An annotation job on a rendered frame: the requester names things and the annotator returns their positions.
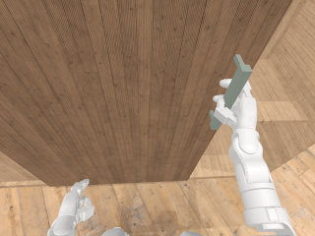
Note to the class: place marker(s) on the wardrobe door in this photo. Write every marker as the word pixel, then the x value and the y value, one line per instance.
pixel 120 91
pixel 11 171

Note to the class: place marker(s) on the handle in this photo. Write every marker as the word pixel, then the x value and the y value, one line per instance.
pixel 234 89

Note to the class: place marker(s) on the left robot forearm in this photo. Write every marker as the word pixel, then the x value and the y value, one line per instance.
pixel 64 225

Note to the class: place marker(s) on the left robot hand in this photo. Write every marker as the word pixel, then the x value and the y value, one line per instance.
pixel 72 203

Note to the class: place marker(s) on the right robot forearm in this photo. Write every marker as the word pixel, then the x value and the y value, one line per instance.
pixel 262 207

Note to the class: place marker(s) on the right robot hand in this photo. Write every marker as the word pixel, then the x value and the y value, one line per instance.
pixel 242 114

